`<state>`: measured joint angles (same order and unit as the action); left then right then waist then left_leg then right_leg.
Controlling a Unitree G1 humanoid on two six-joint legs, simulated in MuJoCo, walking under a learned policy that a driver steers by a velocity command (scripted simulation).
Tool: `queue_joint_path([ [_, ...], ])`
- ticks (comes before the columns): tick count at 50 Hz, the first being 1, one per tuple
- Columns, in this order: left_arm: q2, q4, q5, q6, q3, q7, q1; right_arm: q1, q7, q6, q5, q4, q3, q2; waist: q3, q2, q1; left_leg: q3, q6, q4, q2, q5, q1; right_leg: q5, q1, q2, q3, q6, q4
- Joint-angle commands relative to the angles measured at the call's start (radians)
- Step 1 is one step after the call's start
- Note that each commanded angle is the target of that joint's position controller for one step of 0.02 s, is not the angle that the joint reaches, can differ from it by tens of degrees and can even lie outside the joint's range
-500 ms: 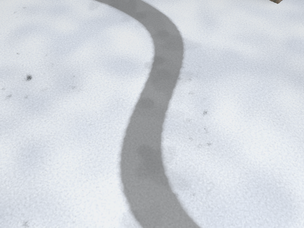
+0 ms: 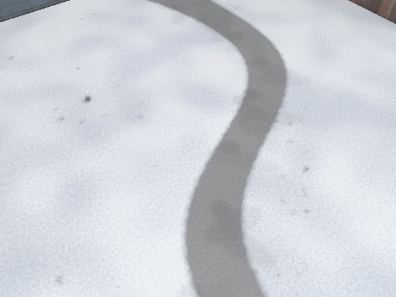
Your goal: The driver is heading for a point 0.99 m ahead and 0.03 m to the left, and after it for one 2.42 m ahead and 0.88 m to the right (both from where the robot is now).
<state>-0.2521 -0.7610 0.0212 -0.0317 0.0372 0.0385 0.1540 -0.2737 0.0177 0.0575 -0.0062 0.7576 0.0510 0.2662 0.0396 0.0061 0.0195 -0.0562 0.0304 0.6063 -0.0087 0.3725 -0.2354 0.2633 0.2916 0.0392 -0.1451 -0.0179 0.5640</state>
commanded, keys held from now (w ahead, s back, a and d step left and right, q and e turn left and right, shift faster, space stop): q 0.18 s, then w+q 0.10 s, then w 0.10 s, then w+e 0.62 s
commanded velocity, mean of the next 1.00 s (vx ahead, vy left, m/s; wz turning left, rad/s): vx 0.30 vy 0.00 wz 0.03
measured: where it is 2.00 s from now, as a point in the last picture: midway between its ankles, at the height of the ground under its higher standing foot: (202, 222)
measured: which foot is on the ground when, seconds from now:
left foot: down 0.00-0.54, up 0.56-0.98, down 1.00-1.00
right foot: down 0.00-0.00, up 0.02-0.52, down 0.54-1.00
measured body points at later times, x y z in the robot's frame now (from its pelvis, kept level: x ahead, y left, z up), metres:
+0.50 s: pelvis +0.03 +0.00 +0.01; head +0.04 -0.01 +0.46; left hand +0.11 +0.29 -0.09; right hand +0.14 -0.26 -0.11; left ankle -0.03 +0.08 -0.73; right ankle +0.08 -0.10 -0.72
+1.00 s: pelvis +0.26 +0.03 -0.01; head +0.30 +0.03 +0.44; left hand +0.18 +0.30 -0.13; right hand +0.51 -0.19 -0.08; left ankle +0.38 +0.13 -0.73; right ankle +0.09 -0.09 -0.73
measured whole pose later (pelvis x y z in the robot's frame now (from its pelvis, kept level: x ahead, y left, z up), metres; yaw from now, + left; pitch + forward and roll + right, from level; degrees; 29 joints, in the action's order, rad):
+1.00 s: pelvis +0.26 +0.03 -0.01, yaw -2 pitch +2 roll -1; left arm -0.26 -0.93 0.01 0.05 0.06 0.00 0.51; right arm 0.00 0.02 -0.06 -0.03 0.66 0.01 0.26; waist 0.03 -0.02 -0.10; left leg 0.01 0.02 0.50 -0.02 0.13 -0.47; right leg 0.45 -0.04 -0.10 0.26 -0.07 0.42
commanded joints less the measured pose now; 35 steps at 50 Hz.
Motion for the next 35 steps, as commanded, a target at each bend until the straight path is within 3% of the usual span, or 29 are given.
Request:
queue_joint_path([
  [1, -0.082, 0.059, 0.007, -0.003, 0.035, -0.004, 0.035, -0.082, -0.006, -0.031, -0.026, -0.063, 0.042, 0.19, -0.077, -0.222, -0.002, 0.408, 0.089, -0.323, 0.26, -0.301, 0.169, 0.122, 0.183, 0.059, 0.027, 0.014, 0.244],
  [2, -0.075, 0.111, 0.0, -0.015, 0.025, 0.007, -0.076, -0.126, -0.01, -0.028, -0.021, -0.054, 0.07, 0.28, 0.006, -0.331, 0.054, 0.589, 0.228, -0.343, 0.4, -0.576, 0.084, 0.374, 0.32, -0.078, 0.086, 0.03, 0.37],
  [3, -0.095, 0.102, 0.005, -0.022, 0.029, 0.007, -0.079, -0.141, -0.014, -0.025, -0.016, -0.051, 0.062, 0.235, 0.007, -0.173, 0.042, 0.525, 0.26, -0.33, 0.364, -0.572, 0.09, 0.333, 0.317, -0.04, 0.166, 0.029, 0.484],
  [4, -0.094, 0.083, -0.005, -0.02, 0.032, 0.0, -0.056, -0.082, -0.019, -0.022, -0.005, -0.058, 0.052, 0.197, 0.018, -0.115, 0.007, 0.447, 0.244, -0.322, 0.301, -0.509, 0.075, 0.247, 0.313, -0.03, 0.187, 0.027, 0.512],
  [5, -0.106, 0.064, -0.011, -0.013, 0.036, -0.006, -0.029, -0.009, -0.022, -0.016, -0.005, -0.075, 0.046, 0.175, 0.02, -0.091, -0.026, 0.391, 0.203, -0.32, 0.236, -0.462, 0.076, 0.174, 0.306, -0.023, 0.194, 0.028, 0.495],
  [7, -0.122, 0.04, 0.007, -0.008, 0.042, -0.017, 0.013, 0.025, -0.023, -0.018, 0.005, -0.094, 0.042, 0.155, -0.038, -0.105, -0.031, 0.344, 0.187, -0.299, 0.183, -0.55, 0.13, 0.109, 0.288, -0.037, 0.182, 0.042, 0.521],
  [9, -0.113, 0.04, 0.002, -0.01, 0.041, -0.022, 0.018, -0.007, -0.02, -0.023, 0.008, -0.088, 0.046, 0.16, -0.068, -0.086, -0.02, 0.346, 0.187, -0.287, 0.177, -0.565, 0.168, 0.09, 0.291, -0.042, 0.183, 0.055, 0.514],
  [10, -0.112, 0.045, 0.004, -0.01, 0.039, -0.025, 0.015, -0.035, -0.02, -0.024, 0.008, -0.081, 0.05, 0.164, -0.083, -0.084, -0.008, 0.366, 0.192, -0.309, 0.17, -0.417, 0.187, 0.083, 0.298, -0.038, 0.184, 0.06, 0.484],
  [12, -0.121, 0.055, 0.012, -0.009, 0.039, -0.033, -0.023, -0.07, -0.018, -0.023, 0.0, -0.073, 0.053, 0.166, -0.055, -0.122, 0.022, 0.441, 0.208, -0.381, 0.163, -0.014, 0.193, 0.077, 0.334, -0.033, 0.187, 0.064, 0.409],
  [14, -0.132, 0.066, 0.015, -0.002, 0.041, -0.04, -0.059, -0.087, -0.016, -0.025, -0.008, -0.069, 0.056, 0.171, -0.013, -0.146, 0.039, 0.505, 0.219, -0.421, 0.171, 0.142, 0.183, 0.077, 0.35, -0.036, 0.188, 0.07, 0.331],
  [22, -0.106, 0.049, 0.006, 0.051, 0.019, -0.055, -0.054, -0.099, -0.008, -0.071, -0.021, -0.033, 0.048, 0.173, 0.009, -0.138, 0.045, 0.483, 0.215, -0.41, 0.176, 0.15, 0.066, 0.086, 0.137, -0.045, 0.131, 0.01, 0.072],
  [25, -0.09, 0.014, 0.001, 0.066, 0.013, -0.05, 0.044, -0.054, -0.007, -0.078, -0.013, -0.029, 0.043, 0.173, 0.029, -0.084, -0.024, 0.425, 0.178, -0.359, 0.157, 0.193, -0.115, 0.003, -0.136, -0.069, 0.099, -0.042, -0.095],
  [26, -0.101, -0.014, 0.002, 0.076, 0.017, -0.045, 0.121, -0.048, -0.01, -0.083, -0.018, -0.028, 0.035, 0.149, 0.02, -0.043, -0.06, 0.388, 0.153, -0.287, 0.125, 0.201, -0.192, 0.043, -0.261, -0.073, 0.138, -0.055, -0.134],
  [27, -0.15, -0.037, 0.008, 0.089, 0.026, -0.038, 0.228, -0.017, -0.012, -0.091, -0.025, -0.046, 0.017, 0.093, 0.007, 0.078, -0.109, 0.28, 0.111, -0.089, 0.06, 0.161, -0.288, 0.212, -0.366, 0.064, 0.351, -0.088, -0.252],
  [28, -0.265, -0.049, 0.006, 0.092, 0.053, -0.038, 0.315, 0.024, -0.006, -0.104, -0.018, -0.089, 0.004, 0.054, -0.004, 0.254, -0.132, 0.085, 0.062, 0.191, -0.076, 0.135, -0.466, 0.515, -0.437, 0.285, 0.798, -0.198, -0.435],
  [29, -0.254, -0.065, -0.001, 0.086, 0.057, -0.049, 0.307, 0.043, -0.009, -0.105, -0.043, -0.094, 0.023, 0.138, 0.062, 0.147, -0.102, 0.1, 0.055, 0.319, -0.052, 0.163, -0.537, 0.542, -0.36, 0.326, 0.918, -0.253, -0.454],
  [30, -0.209, -0.048, -0.007, 0.087, 0.049, -0.058, 0.247, 0.039, 0.0, -0.109, -0.045, -0.082, 0.025, 0.142, 0.095, 0.077, -0.061, 0.127, 0.048, 0.37, -0.003, 0.075, -0.532, 0.486, -0.315, 0.283, 0.836, -0.251, -0.429],
  [31, -0.177, -0.04, -0.008, 0.093, 0.042, -0.063, 0.212, 0.042, 0.009, -0.114, -0.039, -0.07, 0.021, 0.133, 0.088, 0.063, -0.046, 0.126, 0.034, 0.37, 0.021, 0.002, -0.508, 0.373, -0.289, 0.227, 0.74, -0.23, -0.429],
  [33, -0.148, -0.048, -0.012, 0.102, 0.036, -0.056, 0.208, 0.056, 0.019, -0.115, -0.046, -0.064, 0.016, 0.119, 0.051, 0.095, -0.035, 0.099, -0.001, 0.343, 0.041, -0.089, -0.457, 0.125, -0.283, 0.14, 0.595, -0.196, -0.433],
  [35, -0.139, -0.076, -0.021, 0.108, 0.036, -0.048, 0.251, 0.083, 0.023, -0.107, -0.051, -0.07, 0.008, 0.098, 0.018, 0.094, -0.037, 0.074, -0.033, 0.335, 0.037, -0.139, -0.447, -0.086, -0.293, 0.103, 0.53, -0.199, -0.415],
])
